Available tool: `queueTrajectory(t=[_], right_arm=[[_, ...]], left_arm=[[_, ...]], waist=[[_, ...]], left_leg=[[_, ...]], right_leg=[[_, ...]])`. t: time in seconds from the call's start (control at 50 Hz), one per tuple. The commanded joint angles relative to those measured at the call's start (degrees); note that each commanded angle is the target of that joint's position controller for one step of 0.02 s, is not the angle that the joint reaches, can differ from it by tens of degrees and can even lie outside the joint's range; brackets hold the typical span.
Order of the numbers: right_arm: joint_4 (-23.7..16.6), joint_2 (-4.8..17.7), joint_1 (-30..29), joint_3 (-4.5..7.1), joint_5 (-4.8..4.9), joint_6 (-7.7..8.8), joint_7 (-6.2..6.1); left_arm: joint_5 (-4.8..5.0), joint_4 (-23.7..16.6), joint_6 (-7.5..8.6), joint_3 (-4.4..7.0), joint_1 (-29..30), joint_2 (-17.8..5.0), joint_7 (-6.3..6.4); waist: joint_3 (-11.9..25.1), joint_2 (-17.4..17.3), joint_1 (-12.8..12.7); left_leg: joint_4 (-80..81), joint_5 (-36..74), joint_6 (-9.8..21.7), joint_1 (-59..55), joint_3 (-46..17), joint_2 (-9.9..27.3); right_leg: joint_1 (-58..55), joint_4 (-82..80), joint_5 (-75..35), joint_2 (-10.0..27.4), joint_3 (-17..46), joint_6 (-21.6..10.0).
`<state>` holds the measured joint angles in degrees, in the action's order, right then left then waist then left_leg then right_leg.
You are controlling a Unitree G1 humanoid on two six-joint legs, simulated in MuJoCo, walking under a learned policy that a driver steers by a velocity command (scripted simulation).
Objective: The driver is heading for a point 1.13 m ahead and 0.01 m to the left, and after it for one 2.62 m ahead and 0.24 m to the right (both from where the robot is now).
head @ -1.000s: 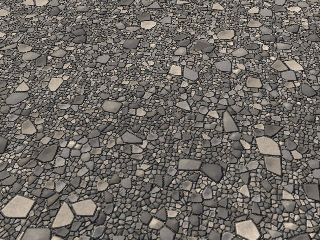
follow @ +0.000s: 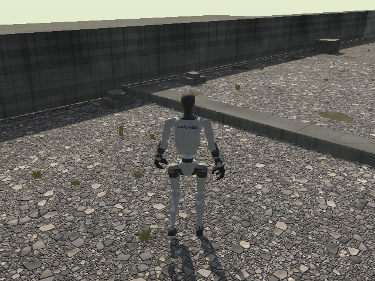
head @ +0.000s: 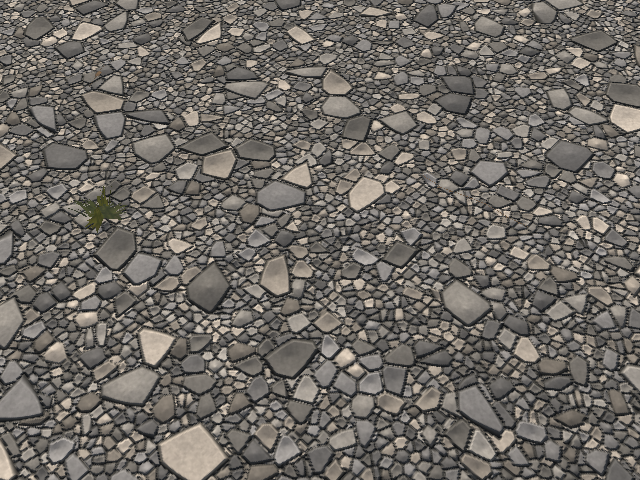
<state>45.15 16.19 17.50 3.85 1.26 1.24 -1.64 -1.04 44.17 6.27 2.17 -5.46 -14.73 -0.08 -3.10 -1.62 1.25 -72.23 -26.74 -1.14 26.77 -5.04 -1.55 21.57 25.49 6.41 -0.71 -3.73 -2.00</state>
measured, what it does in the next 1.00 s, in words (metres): walks ahead: left foot, then right foot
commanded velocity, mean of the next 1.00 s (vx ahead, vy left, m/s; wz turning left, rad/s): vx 0.34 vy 0.00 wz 0.27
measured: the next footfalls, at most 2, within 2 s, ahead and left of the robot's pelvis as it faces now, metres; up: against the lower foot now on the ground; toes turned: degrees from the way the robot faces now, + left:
left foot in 0.34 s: +0.15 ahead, +0.15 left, +0.00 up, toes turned +13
right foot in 0.84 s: +0.48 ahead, -0.02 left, +0.00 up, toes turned +11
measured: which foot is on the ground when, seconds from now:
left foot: up 0.00-0.32, down 0.34-0.86, up 0.88-1.00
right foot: down 0.00-0.34, up 0.36-0.82, down 0.84-1.00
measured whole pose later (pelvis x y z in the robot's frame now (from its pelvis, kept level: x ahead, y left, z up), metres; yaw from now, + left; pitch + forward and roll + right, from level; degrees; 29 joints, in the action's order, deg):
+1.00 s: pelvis +0.39 +0.05 +0.00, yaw +13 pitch +2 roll +0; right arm 42.6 16.4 17.5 3.2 1.1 4.2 -0.6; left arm -0.2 48.5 5.3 2.8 -12.5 -15.3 -2.6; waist -0.8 -2.3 -0.6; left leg -66.7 -18.1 2.1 28.2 -2.3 3.8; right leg 17.2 25.5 10.4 -2.5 -3.5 -4.0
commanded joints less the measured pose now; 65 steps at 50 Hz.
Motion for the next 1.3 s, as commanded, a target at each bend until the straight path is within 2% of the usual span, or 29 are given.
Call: queueTrajectory(t=[0.02,0.08,0.16,0.26,0.3,0.32,0.34,0.36,0.38,0.4,0.42,0.46,0.54,0.6,0.72,0.78,0.82,0.84,0.86,0.88,0.9,0.92,0.94,0.96,1.04,1.1,1.16,1.24,1.3], right_arm=[[-4.42,1.43,4.99,0.87,0.32,-1.2,-0.19],[-7.85,1.32,1.28,0.6,-0.24,-1.71,0.01],[-10.27,2.73,-3.12,0.8,-0.3,-2.03,1.45],[-14.44,4.0,-9.44,1.38,-0.28,-2.83,2.81],[-13.38,3.78,-6.96,1.54,-0.34,-2.27,2.97],[-11.74,4.95,-3.5,2.2,-0.35,-1.91,2.57],[-10.29,8.62,2.89,3.62,-0.14,-1.54,1.77],[-11.18,15.77,5.99,4.77,-0.64,-1.04,1.09],[-10.59,12.56,8.17,3.83,-0.8,0.51,1.53],[-10.54,10.02,6.71,2.86,-1.04,1.68,1.75],[-10.94,8.12,3.81,2.3,-0.85,2.3,1.9],[-11.75,6.12,-0.53,1.3,-0.63,2.49,1.75],[-10.59,7.24,0.97,1.68,-0.98,3.3,1.23],[-8.74,7.95,3.0,2.0,-0.86,3.46,0.95],[-5.01,8.94,6.15,2.51,-0.22,3.37,1.06],[-3.99,9.68,5.54,2.79,0.08,2.89,0.84],[-3.95,9.38,3.99,2.48,-0.16,2.28,0.65],[-4.27,7.44,4.28,1.58,-0.69,2.17,0.47],[-5.94,2.93,9.56,0.1,-0.87,2.94,0.74],[-5.67,2.6,8.86,-0.33,-0.52,4.14,0.66],[-6.31,6.92,5.0,0.82,1.21,4.77,1.11],[-7.16,7.42,1.32,0.67,1.31,5.01,1.2],[-7.38,7.13,-0.81,0.74,0.26,4.93,1.01],[-7.05,6.87,-0.36,1.07,-0.41,4.37,0.83],[-6.29,4.27,0.8,0.67,-0.86,2.66,0.63],[-7.77,3.36,-4.65,0.29,-1.3,3.05,0.59],[-9.01,1.47,-10.79,-0.47,-0.9,3.77,1.36],[-11.58,1.18,-18.78,-0.72,-0.42,4.68,2.85],[-12.49,2.7,-19.77,-0.3,-0.3,5.57,3.85]], left_arm=[[-0.45,-1.41,0.33,1.43,-0.84,-5.82,-0.04],[0.13,-0.75,-0.19,2.67,-0.52,-9.1,0.67],[1.06,-1.07,-2.02,3.04,1.39,-10.51,1.27],[2.68,0.65,-3.41,4.04,-2.73,-13.55,0.42],[3.48,1.14,-3.65,3.81,-2.63,-12.89,-0.01],[3.1,1.72,-3.67,3.14,-3.84,-10.75,-0.24],[1.65,1.64,-3.39,1.7,-4.23,-6.6,-0.71],[0.27,-2.64,-2.22,0.36,-1.83,-3.46,-1.46],[1.64,-2.37,-0.96,1.63,1.59,-7.99,-1.91],[3.28,-2.66,-0.44,2.36,1.82,-10.02,-2.47],[3.23,-1.57,-0.39,2.36,0.85,-9.53,-2.55],[1.72,-0.28,-0.61,2.55,0.26,-8.99,-2.46],[1.5,-0.13,-1.25,1.83,1.82,-6.14,-2.28],[1.61,-1.04,-1.32,1.06,5.03,-4.42,-2.23],[2.13,-3.3,-0.63,0.64,10.3,-4.86,-3.14],[2.08,-3.42,-0.03,1.03,8.3,-6.34,-3.64],[1.78,-0.6,0.04,2.55,-1.17,-8.67,-3.13],[1.59,1.78,0.01,3.78,-10.65,-11.51,-2.58],[0.44,2.59,-0.32,5.22,-18.49,-17.51,-2.09],[1.49,3.28,-0.26,4.3,-19.98,-14.59,-2.47],[2.0,2.9,-0.29,3.38,-15.71,-11.88,-2.37],[1.81,1.78,-0.54,2.79,-11.77,-9.92,-2.22],[1.33,1.27,-0.62,2.26,-8.37,-8.27,-2.29],[0.67,0.81,-0.33,1.76,-6.3,-6.65,-2.34],[0.88,2.04,0.65,2.04,-6.81,-7.67,-1.96],[1.24,3.22,0.3,2.17,-9.75,-8.65,-1.14],[1.69,3.98,-0.35,2.02,-12.53,-9.21,-0.62],[2.31,5.76,-1.67,2.06,-17.86,-9.91,-0.33],[2.51,6.12,-2.68,2.52,-18.32,-10.72,0.31]], waist=[[6.23,7.28,0.83],[7.71,6.79,0.66],[8.7,6.82,-0.32],[6.65,7.12,-2.75],[5.75,6.05,-1.06],[6.34,4.55,-0.2],[9.51,-2.94,1.91],[9.94,-18.2,1.93],[10.26,-11.11,4.93],[7.75,-8.54,3.41],[6.77,-5.99,1.74],[5.27,-4.46,-0.19],[4.04,-1.64,-0.29],[2.45,-3.19,1.1],[-1.04,-4.11,2.95],[-0.31,-5.05,1.16],[5.33,-4.53,-4.0],[11.89,-2.16,-7.79],[20.78,11.6,-7.41],[24.12,17.54,-8.01],[15.78,12.84,-7.39],[10.55,8.38,-5.97],[6.47,5.1,-4.24],[4.98,5.78,-2.28],[3.17,5.91,-0.2],[2.12,4.49,-1.71],[1.21,4.53,-4.18],[-1.22,4.29,-6.94],[-0.97,5.43,-5.48]], left_leg=[[3.52,3.29,-0.98,4.48,0.87,5.4],[12.33,9.05,-1.19,5.51,1.46,6.65],[23.0,18.4,-0.17,0.43,4.04,6.5],[32.38,10.76,2.91,-1.63,6.27,5.4],[41.11,11.77,5.02,-7.72,9.0,3.19],[44.18,11.41,6.27,-14.31,9.52,1.45],[47.57,12.92,8.89,-24.79,0.48,7.07],[53.95,7.35,18.75,-36.76,-25.71,20.71],[58.08,7.08,22.67,-35.35,-32.48,23.81],[57.53,9.58,20.57,-33.54,-27.11,22.41],[56.94,12.03,18.03,-30.53,-21.32,19.9],[59.49,18.55,15.51,-25.49,-14.44,16.6],[62.76,25.98,14.85,-24.14,-7.32,14.18],[63.79,24.34,14.0,-24.04,-4.21,13.48],[62.17,22.45,13.16,-25.5,-3.26,15.39],[58.93,27.82,11.83,-27.81,-3.69,16.82],[47.66,44.18,9.45,-26.27,-0.16,13.3],[34.69,43.16,7.29,-19.5,2.7,10.15],[10.63,23.13,2.21,2.8,6.04,2.18],[0.06,-5.68,1.82,12.61,-2.07,-2.09],[-4.88,-3.02,2.76,18.82,-3.64,1.59],[-3.54,2.15,3.78,18.84,-1.42,4.97],[0.23,6.73,3.92,16.77,-0.25,7.22],[3.46,9.97,3.98,13.32,-0.55,9.14],[8.87,16.11,1.97,11.16,0.9,10.23],[18.22,23.93,0.74,14.98,1.82,10.22],[30.05,31.7,0.99,12.99,3.79,8.58],[39.16,31.68,0.93,12.89,4.3,6.1],[43.37,27.37,2.01,10.4,3.18,4.76]], right_leg=[[-8.14,-10.6,-28.36,15.67,9.36,-11.84],[-9.82,-12.07,-30.77,18.02,6.36,-13.57],[-9.84,-11.93,-22.25,17.17,0.09,-11.65],[-13.0,-10.27,-0.05,19.89,1.81,-9.62],[-11.26,-7.08,10.18,18.62,1.43,-7.72],[-8.27,-2.34,12.24,16.48,-0.29,-6.12],[-1.67,11.54,13.11,12.2,-5.24,-2.8],[21.09,31.78,27.43,2.55,-7.81,1.84],[28.01,41.5,29.72,2.7,2.28,1.72],[29.09,42.85,24.81,5.2,4.76,0.31],[27.27,41.29,19.54,7.06,5.26,-0.26],[22.54,36.02,11.69,8.43,5.5,0.27],[19.97,26.22,1.5,6.74,4.32,2.35],[18.18,16.51,-4.34,5.66,4.21,2.99],[15.97,7.46,-4.67,4.26,3.68,1.19],[11.95,5.3,-0.9,3.37,2.86,-1.22],[-2.39,2.96,-1.01,-0.12,-0.32,-3.52],[-16.85,4.38,-1.9,3.1,3.23,-5.89],[-39.08,1.85,7.05,18.48,28.09,-14.56],[-42.75,-8.85,16.69,22.49,47.02,-17.27],[-36.9,-10.17,21.57,21.67,41.2,-14.73],[-29.08,-10.48,19.26,19.86,33.47,-12.69],[-21.06,-12.05,14.24,17.54,28.03,-11.73],[-15.86,-13.6,9.61,15.37,24.0,-10.95],[-10.2,-17.71,-3.6,12.81,15.19,-12.16],[-13.3,-17.73,-12.45,11.81,11.0,-11.34],[-14.91,-17.83,-12.62,10.2,7.64,-9.48],[-19.81,-15.41,-10.21,12.06,10.61,-9.79],[-23.55,-11.35,-12.1,14.44,13.69,-8.98]])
